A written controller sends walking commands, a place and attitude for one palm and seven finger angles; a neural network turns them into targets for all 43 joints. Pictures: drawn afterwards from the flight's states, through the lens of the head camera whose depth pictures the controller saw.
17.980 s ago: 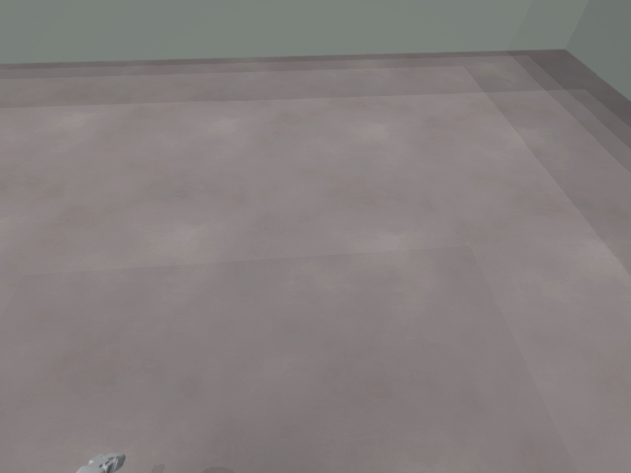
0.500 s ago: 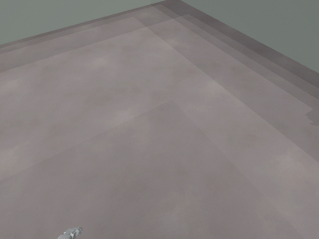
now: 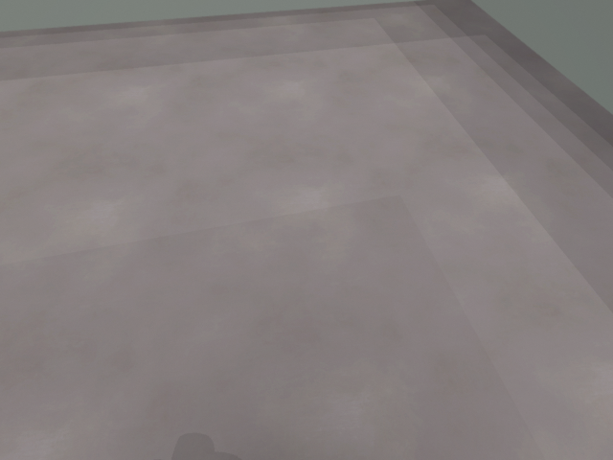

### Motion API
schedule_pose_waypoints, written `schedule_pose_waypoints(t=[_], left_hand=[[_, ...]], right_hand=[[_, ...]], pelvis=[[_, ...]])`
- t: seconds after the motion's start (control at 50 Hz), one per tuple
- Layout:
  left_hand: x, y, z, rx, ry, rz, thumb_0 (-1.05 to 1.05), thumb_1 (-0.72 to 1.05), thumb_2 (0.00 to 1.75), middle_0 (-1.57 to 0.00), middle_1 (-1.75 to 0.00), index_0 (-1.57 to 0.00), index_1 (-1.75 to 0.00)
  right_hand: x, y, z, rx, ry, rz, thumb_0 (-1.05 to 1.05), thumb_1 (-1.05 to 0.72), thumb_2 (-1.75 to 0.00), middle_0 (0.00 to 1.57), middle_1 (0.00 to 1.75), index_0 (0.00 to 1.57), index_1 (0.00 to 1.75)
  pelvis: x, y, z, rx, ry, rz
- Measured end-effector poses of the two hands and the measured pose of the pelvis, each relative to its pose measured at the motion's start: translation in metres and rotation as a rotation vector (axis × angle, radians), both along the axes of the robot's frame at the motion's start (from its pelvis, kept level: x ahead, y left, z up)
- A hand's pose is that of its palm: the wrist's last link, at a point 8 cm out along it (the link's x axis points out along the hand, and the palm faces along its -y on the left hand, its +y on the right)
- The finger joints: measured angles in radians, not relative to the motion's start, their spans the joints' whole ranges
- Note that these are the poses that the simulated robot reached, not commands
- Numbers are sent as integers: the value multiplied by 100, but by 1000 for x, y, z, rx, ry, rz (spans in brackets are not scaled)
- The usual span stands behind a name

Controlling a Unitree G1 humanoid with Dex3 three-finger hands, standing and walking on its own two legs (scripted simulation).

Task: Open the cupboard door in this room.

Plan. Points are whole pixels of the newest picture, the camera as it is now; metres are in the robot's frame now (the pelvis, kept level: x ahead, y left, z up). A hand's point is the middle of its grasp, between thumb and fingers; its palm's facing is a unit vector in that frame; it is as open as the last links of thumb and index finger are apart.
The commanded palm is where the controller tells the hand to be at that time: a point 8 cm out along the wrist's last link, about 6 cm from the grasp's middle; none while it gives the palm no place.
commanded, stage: turn or walk to find it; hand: left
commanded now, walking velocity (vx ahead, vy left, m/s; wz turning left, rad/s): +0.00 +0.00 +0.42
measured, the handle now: out of the picture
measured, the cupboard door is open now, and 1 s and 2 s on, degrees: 0 0 0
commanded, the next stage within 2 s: stand and wait in 0.86 s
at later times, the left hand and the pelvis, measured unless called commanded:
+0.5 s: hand out of the picture +0.05 +0.20 -0.15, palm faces +0.18 -0.94 -0.29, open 7.4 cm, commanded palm none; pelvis -0.02 -0.02 +0.00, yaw +11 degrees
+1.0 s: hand out of the picture -0.14 +0.18 -0.18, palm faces +0.44 -0.86 -0.25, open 7.4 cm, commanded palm none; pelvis -0.05 -0.01 +0.00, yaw +23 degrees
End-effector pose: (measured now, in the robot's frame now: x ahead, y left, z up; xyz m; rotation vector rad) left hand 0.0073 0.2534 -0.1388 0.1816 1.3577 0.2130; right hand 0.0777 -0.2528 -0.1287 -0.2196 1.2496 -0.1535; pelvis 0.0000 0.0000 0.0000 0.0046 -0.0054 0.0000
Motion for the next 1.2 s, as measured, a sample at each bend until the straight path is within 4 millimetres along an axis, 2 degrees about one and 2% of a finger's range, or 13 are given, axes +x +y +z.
schedule_pose_waypoints(t=[0.04, 0.1, 0.26, 0.34, 0.44, 0.52, 0.66, 0.78, 0.88, 0.96, 1.02, 1.12, 1.2], left_hand=[[-13, 14, -9, -3, 22, 28, 1, 90, 89, -21, -30, -20, -30], [-23, 27, -7, -1, 53, 54, 1, 90, 89, -20, -30, -20, -30], [-9, 35, 9, 3, -47, 86, 1, 91, 89, -20, -30, -19, -30], [5, 27, 15, 14, -95, 84, 1, 91, 89, -20, -30, -19, -30], [23, 6, 23, 34, -163, 75, 1, 91, 89, -20, -30, -19, -30], [22, -16, 27, 65, -209, 82, 1, 90, 89, -20, -30, -20, -30], [-17, -42, 35, 63, -176, 170, 1, 90, 89, -20, -30, -20, -30], [-61, -52, 28, 41, -119, 260, 1, 90, 89, -21, -30, -20, -30], [-108, -48, 17, 19, -55, 344, 1, 90, 89, -21, -30, -20, -30], [-150, -36, -1, -2, -2, 411, 1, 90, 89, -21, -30, -20, -30], [-174, -31, -9, -17, 57, 436, 1, 90, 89, -20, -30, -20, -30], [-188, -31, -3, -50, 109, 435, 1, 91, 89, -20, -30, -19, -30], [-181, -34, 1, -61, 104, 411, 1, 91, 89, -20, -30, -19, -30]], right_hand=[[14, 12, 4, -11, -49, 32, 1, -91, -90, 19, 30, 20, 30], [24, 28, 14, -15, -91, 65, 1, -91, -90, 20, 30, 20, 30], [23, 45, 21, 4, -80, 114, 1, -90, -90, 20, 30, 20, 30], [11, 39, 14, 20, -50, 112, 1, -90, -90, 20, 30, 20, 30], [-9, 18, -3, 43, 11, 104, 1, -90, -90, 20, 30, 20, 30], [-20, -4, -21, 62, 57, 106, 1, -90, -90, 20, 30, 20, 30], [-19, -24, -18, 59, 112, 165, 1, -91, -90, 20, 30, 20, 30], [-5, -21, -13, 38, 130, 243, 1, -91, -90, 19, 30, 20, 30], [22, 4, -7, 18, 86, 335, 1, -91, -90, 19, 30, 20, 30], [48, 37, -2, -1, -8, 416, 1, -91, -90, 19, 30, 20, 30], [57, 62, 6, 2, -76, 449, 1, -91, -90, 19, 30, 20, 30], [56, 91, 16, 40, -127, 447, 1, -90, -90, 20, 30, 20, 30], [44, 95, 13, 79, -122, 408, 1, -90, -90, 20, 30, 20, 30]], pelvis=[[-3, 8, -4, 4, -5, 8], [-7, 15, 1, -5, -11, 24], [-13, 20, 13, -19, -2, 89], [-16, 14, 12, -14, 3, 118], [-20, -5, 7, 1, 11, 159], [-23, -24, 0, 11, 7, 199], [-26, -38, 9, 35, -8, 275], [-30, -40, 10, 38, -5, 333], [-39, -31, 8, 27, 0, 380], [-49, -16, -1, -2, -2, 405], [-54, -7, -2, 8, -16, 387], [-58, 1, 8, -2, -29, 363], [-61, -1, 10, -6, -30, 329]])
